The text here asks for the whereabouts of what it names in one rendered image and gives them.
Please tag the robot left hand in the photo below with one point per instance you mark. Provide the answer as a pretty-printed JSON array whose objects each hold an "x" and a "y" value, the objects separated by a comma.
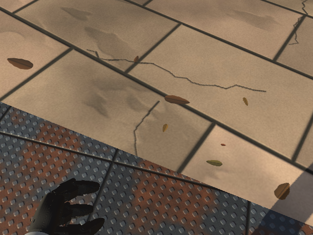
[{"x": 53, "y": 211}]

